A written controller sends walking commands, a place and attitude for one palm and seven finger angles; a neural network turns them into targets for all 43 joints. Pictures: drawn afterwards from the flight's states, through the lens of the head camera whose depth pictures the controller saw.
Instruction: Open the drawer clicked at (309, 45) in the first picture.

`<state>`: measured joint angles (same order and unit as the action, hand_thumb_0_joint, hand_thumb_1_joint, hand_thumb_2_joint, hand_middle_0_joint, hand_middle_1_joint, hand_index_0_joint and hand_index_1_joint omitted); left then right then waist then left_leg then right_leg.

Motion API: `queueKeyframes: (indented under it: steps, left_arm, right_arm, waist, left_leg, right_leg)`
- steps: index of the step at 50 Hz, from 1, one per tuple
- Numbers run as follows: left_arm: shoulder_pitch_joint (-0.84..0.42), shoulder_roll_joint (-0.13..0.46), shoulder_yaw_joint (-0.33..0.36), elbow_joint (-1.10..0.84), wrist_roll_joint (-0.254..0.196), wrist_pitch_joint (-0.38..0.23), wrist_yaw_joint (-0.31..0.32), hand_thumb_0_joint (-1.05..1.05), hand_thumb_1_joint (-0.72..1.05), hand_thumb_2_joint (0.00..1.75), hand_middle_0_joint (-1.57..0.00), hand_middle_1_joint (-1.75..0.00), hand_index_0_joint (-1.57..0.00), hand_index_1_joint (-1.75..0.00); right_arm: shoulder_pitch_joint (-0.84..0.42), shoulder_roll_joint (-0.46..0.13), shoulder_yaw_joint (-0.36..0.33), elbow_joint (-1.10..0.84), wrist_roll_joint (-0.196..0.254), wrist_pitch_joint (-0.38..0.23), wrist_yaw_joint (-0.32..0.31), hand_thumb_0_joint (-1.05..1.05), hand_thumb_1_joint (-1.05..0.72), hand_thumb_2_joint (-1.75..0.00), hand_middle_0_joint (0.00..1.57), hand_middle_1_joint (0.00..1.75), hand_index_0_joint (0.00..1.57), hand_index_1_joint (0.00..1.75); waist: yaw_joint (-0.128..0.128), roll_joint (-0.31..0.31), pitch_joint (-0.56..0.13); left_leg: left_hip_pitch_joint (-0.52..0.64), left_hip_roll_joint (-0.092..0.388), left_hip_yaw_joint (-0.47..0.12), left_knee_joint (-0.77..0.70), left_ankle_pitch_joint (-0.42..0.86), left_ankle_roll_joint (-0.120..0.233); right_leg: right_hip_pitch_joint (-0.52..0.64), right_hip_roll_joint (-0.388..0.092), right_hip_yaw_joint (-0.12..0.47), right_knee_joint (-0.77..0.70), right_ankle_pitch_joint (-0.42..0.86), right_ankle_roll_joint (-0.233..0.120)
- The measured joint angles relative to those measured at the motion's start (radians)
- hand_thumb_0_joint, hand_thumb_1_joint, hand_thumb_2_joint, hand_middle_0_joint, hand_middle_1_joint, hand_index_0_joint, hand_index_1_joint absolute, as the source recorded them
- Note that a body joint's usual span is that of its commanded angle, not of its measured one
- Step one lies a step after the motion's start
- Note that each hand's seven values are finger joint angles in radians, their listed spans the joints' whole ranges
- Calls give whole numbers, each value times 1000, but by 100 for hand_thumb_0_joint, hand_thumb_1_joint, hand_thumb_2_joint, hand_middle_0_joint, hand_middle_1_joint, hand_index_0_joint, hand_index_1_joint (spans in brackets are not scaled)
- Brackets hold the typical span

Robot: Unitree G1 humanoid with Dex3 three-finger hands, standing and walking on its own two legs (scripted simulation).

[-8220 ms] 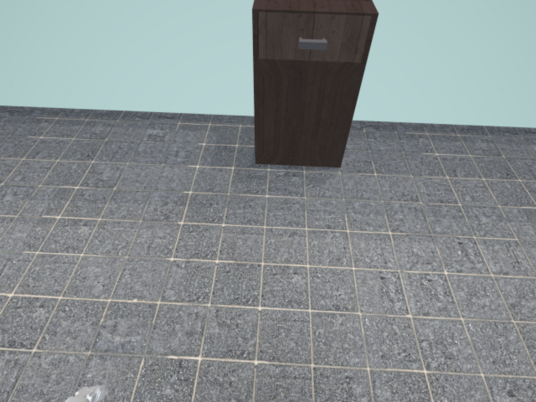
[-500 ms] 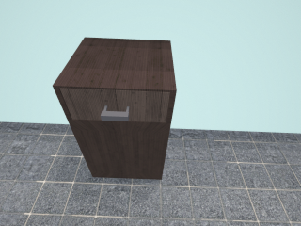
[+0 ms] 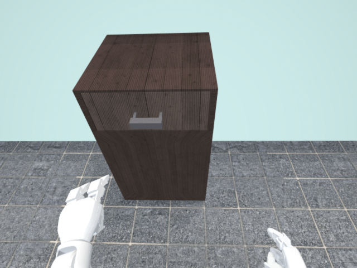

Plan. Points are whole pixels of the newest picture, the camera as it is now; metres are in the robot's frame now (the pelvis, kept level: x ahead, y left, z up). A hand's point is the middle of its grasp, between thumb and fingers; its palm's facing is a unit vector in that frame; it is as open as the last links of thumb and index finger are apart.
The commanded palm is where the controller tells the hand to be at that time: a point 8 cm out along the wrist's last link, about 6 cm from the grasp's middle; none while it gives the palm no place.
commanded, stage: raise the hand with hooked fingers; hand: left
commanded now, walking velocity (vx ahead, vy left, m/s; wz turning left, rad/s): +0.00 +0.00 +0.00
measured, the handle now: (147, 118) +0.60 +0.15 -0.04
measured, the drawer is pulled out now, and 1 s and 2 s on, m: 0.00 0.00 0.00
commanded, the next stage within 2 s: move the hooked fingers above the handle in 1.62 s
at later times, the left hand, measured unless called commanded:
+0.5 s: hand (92, 206) +0.26 +0.22 +0.01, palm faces +0.00 -0.13 -0.99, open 10.7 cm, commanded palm +0.23 +0.22 +0.07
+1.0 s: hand (90, 163) +0.33 +0.22 +0.07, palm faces +0.06 -0.09 -0.99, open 13.4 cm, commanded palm +0.31 +0.23 +0.13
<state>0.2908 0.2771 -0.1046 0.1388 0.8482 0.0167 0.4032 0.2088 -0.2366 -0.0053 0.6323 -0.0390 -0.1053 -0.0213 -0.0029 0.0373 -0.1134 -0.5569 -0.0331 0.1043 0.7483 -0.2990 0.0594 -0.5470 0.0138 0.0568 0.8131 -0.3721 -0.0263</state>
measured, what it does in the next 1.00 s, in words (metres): shifts its weight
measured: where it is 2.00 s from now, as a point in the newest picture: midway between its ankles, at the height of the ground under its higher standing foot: outside the picture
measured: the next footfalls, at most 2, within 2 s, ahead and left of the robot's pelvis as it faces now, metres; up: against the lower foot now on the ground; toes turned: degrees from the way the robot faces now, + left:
none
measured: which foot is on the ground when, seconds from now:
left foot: down 0.00-1.00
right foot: down 0.00-1.00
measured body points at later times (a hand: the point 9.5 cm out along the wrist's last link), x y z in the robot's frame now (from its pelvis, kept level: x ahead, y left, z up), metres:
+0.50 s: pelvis +0.03 -0.02 +0.00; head +0.07 -0.04 +0.45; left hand +0.25 +0.22 +0.06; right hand +0.25 -0.20 -0.10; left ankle +0.05 +0.08 -0.71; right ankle +0.03 -0.12 -0.71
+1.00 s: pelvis +0.06 -0.02 +0.02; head +0.09 -0.05 +0.47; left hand +0.32 +0.23 +0.13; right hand +0.28 -0.24 -0.09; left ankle +0.05 +0.08 -0.71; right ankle +0.03 -0.12 -0.71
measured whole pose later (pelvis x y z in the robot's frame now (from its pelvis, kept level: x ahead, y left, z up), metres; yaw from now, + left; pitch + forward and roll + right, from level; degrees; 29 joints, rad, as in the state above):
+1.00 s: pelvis +0.06 -0.02 +0.02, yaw +2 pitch +6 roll +1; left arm 0.09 0.44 -0.05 0.01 0.96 0.02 0.21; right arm 0.10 -0.24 -0.02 0.59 -0.02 0.14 -0.02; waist 0.06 0.06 -0.06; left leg -0.40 -0.02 0.04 0.63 -0.33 0.03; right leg -0.36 0.03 0.01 0.65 -0.39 -0.04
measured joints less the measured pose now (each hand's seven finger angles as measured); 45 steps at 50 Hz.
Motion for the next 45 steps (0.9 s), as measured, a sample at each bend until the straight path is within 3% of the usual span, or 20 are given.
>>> queueKeyframes:
  steps: [2,4,6,8,11,15,20,24,31,37,45]
  left_arm:
    - [0,-12,-10,1,112,-13,26,1,72,82,-21,-42,-21,-42]
    - [19,-21,-27,-2,194,-23,41,1,68,80,-22,-44,-21,-44]
    - [42,-18,-41,-10,254,-28,54,1,63,78,-23,-47,-22,-47]
    - [60,-2,-45,-25,282,-31,65,1,58,76,-23,-50,-23,-50]
    - [62,38,-28,-59,277,-36,73,0,50,73,-25,-55,-24,-55]
    - [9,77,4,-81,238,-18,61,0,41,69,-26,-61,-26,-61]
    - [-51,79,17,-91,186,24,-13,1,29,64,-27,-68,-26,-68]
    - [-37,81,21,-118,169,7,-67,1,20,60,-27,-74,-27,-74]
    - [-1,111,54,-156,172,-52,-69,0,4,53,-29,-85,-28,-85]
    - [-48,121,71,-152,147,-29,-69,0,-10,47,-30,-94,-29,-94]
    - [-138,142,55,-144,125,-3,-147,0,-28,39,-31,-106,-30,-106]
  right_arm:
    - [-39,-5,-8,-46,-4,60,21,1,-90,-90,20,30,20,30]
    - [-67,-10,-13,-85,-5,112,33,1,-90,-90,20,30,20,30]
    - [-88,-13,-17,-115,-10,153,38,1,-90,-90,20,30,20,30]
    - [-105,-12,-20,-135,-19,181,38,1,-90,-90,20,30,20,30]
    - [-129,-4,-17,-144,-31,203,28,1,-90,-90,20,30,20,30]
    - [-156,13,2,-129,-35,213,18,1,-90,-90,20,30,20,30]
    - [-151,42,33,-103,-21,225,13,1,-90,-90,20,30,20,30]
    - [-114,53,47,-91,-16,224,16,1,-90,-90,20,30,21,30]
    - [-68,23,22,-63,-21,226,21,1,-90,-90,20,30,21,30]
    - [-61,-13,-15,-36,-13,236,15,1,-90,-90,20,30,20,30]
    - [-88,-19,-22,-36,7,240,6,1,-90,-90,20,30,20,30]
  waist:
    - [21,-9,-11]
    - [43,-20,-13]
    - [65,-31,-9]
    - [82,-37,-3]
    - [95,-36,5]
    - [96,-16,19]
    - [84,5,28]
    - [72,8,28]
    - [63,10,39]
    - [61,16,42]
    - [59,16,47]
  left_leg:
    - [-40,8,11,38,-16,2]
    - [-69,12,12,69,-29,2]
    - [-94,14,3,97,-41,-1]
    - [-118,16,-14,129,-55,-6]
    - [-145,21,-46,177,-79,-13]
    - [-146,22,-80,207,-101,-22]
    - [-88,22,-83,153,-94,-25]
    - [-31,23,-69,82,-79,-26]
    - [22,23,-55,16,-70,-27]
    - [47,15,-63,-9,-68,-27]
    - [116,12,-62,-75,-50,-28]
  right_leg:
    - [-44,8,11,40,-13,4]
    - [-74,12,12,71,-26,3]
    - [-94,14,3,94,-37,3]
    - [-107,16,-16,113,-50,2]
    - [-114,20,-48,136,-70,-2]
    - [-95,23,-81,142,-89,-9]
    - [-36,25,-81,83,-78,-11]
    - [12,27,-63,20,-61,-12]
    - [56,27,-46,-37,-51,-11]
    - [84,21,-52,-62,-53,-10]
    - [151,19,-48,-124,-35,-10]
